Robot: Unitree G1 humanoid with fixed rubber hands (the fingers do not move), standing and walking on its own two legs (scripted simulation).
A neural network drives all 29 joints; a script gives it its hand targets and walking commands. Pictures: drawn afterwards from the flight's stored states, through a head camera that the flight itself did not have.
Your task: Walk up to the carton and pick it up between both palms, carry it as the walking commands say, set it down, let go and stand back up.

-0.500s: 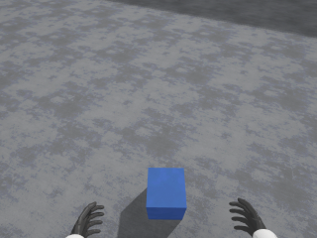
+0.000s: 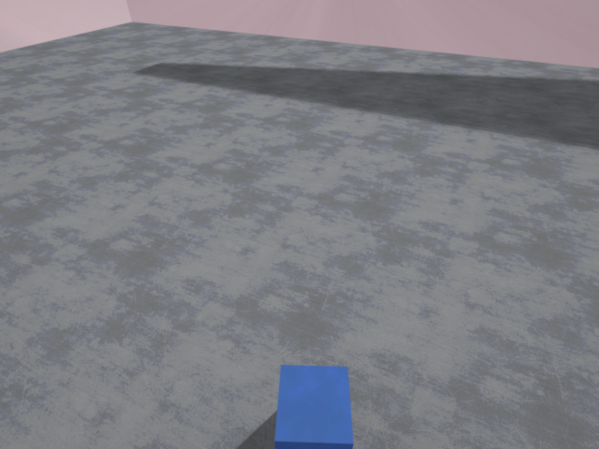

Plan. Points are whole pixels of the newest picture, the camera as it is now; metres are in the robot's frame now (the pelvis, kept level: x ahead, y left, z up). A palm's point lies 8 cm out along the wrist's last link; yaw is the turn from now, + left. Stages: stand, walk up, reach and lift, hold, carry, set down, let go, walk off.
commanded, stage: stand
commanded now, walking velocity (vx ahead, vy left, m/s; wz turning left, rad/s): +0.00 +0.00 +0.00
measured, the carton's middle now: (313, 420) +0.45 -0.02 -0.65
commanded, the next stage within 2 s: none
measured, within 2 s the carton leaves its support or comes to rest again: neither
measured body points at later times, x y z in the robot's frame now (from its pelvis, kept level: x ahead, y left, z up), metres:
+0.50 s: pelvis -0.03 -0.01 +0.00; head -0.08 +0.00 +0.45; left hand +0.02 +0.27 -0.14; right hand +0.02 -0.30 -0.12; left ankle -0.02 +0.09 -0.74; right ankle +0.00 -0.10 -0.74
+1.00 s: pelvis -0.03 +0.00 +0.01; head -0.06 +0.00 +0.45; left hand +0.01 +0.29 -0.13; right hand +0.05 -0.29 -0.12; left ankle -0.02 +0.09 -0.74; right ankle +0.00 -0.10 -0.74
